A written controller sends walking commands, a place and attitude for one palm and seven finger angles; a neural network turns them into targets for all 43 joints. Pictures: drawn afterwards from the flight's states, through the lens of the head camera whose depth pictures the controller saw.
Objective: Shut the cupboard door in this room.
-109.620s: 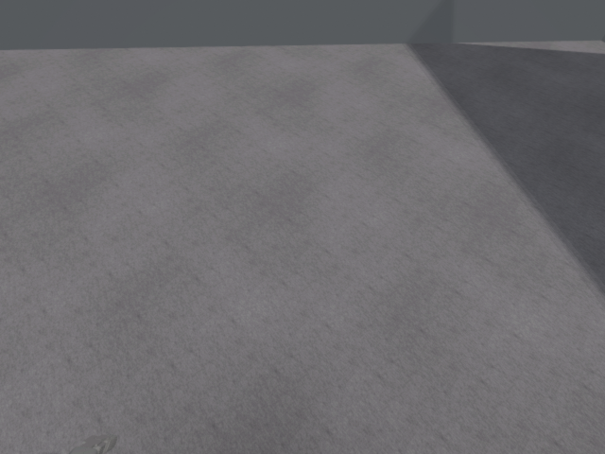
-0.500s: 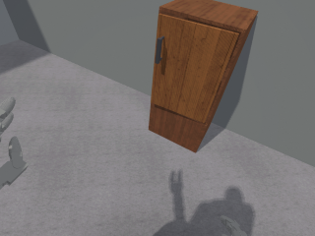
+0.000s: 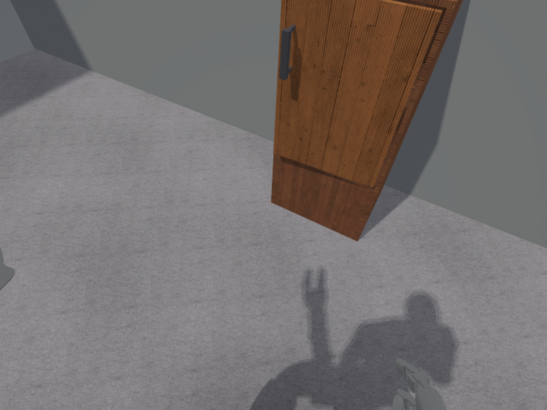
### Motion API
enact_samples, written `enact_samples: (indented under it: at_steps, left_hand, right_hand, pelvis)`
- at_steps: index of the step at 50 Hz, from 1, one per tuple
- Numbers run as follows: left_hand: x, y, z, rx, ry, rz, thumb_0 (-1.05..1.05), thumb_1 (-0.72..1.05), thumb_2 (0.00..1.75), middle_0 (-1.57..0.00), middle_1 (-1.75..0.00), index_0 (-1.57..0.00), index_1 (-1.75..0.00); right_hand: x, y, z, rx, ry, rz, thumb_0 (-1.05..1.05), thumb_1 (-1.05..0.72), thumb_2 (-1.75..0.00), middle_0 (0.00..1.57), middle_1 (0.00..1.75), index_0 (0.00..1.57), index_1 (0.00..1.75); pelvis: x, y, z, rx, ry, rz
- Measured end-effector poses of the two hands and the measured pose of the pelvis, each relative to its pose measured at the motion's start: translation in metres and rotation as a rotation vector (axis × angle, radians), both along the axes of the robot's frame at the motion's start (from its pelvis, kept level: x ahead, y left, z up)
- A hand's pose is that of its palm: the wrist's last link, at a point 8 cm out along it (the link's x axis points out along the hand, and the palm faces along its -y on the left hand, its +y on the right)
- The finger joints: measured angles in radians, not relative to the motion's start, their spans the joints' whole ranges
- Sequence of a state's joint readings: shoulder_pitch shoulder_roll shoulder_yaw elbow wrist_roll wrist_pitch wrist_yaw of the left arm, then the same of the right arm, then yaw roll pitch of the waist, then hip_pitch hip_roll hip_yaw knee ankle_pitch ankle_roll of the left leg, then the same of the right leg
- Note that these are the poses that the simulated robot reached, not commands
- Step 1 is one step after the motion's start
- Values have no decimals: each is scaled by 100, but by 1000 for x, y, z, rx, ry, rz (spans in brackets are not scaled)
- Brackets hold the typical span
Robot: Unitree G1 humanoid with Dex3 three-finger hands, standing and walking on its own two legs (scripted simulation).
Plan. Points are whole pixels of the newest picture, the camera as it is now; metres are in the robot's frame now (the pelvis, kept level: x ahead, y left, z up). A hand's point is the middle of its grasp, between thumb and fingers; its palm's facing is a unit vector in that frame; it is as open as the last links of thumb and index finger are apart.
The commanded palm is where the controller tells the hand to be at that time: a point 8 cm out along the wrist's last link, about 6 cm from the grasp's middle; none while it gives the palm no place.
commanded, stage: stop stepping back and stand still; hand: left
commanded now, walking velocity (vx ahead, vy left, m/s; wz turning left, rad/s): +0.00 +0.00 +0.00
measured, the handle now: (287, 52) +1.03 -0.03 +0.03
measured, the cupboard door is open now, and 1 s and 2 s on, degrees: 4 4 4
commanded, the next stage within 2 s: let the arm hang, fingers relaxed in 0.38 s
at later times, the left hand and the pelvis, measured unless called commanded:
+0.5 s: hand (26, 261) +0.24 +0.27 +0.17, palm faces +0.34 -0.79 -0.51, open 7.4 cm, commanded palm none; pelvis +0.03 +0.01 +0.01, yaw -1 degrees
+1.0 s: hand out of the picture -0.09 +0.22 -0.16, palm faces +0.03 -0.98 -0.22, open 7.2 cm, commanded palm none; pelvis -0.02 +0.03 +0.01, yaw +0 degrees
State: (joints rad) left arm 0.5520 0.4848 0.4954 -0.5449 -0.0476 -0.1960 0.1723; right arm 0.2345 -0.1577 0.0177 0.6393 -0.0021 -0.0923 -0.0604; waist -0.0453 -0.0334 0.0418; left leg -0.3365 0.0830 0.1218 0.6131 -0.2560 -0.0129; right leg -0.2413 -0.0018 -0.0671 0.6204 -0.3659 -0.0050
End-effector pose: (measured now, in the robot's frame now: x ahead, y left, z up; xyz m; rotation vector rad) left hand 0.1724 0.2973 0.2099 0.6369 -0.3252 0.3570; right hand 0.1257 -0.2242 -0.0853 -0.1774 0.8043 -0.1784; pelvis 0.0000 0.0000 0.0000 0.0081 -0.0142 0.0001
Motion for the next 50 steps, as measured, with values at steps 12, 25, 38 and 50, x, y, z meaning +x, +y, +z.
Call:
enact_samples:
  at_steps: [12,25,38,50]
  left_hand:
    - [24,13,-21,-94,102,94,1,89,90,-22,-31,-21,-30]
    - [28,8,-21,-72,120,-19,1,89,90,-22,-31,-21,-30]
    - [-109,-50,-333,-632,1417,169,0,92,90,-20,-30,-20,-29]
    - [-259,-28,-335,-682,1751,442,-1,95,90,-21,-30,-20,-30]
  right_hand:
    - [53,9,-1,18,24,30,1,-90,-90,20,30,20,30]
    - [69,-1,32,-29,-104,16,1,-91,-90,20,30,20,29]
    - [-54,5,-29,-5,320,38,1,-91,-90,20,30,20,29]
    - [-189,34,-41,68,706,-82,1,-91,-90,20,30,20,29]
  pelvis:
    - [39,9,7,-1,23,-6]
    - [27,13,11,-20,49,-12]
    - [-9,28,5,-8,0,9]
    - [-20,34,14,-22,-9,3]
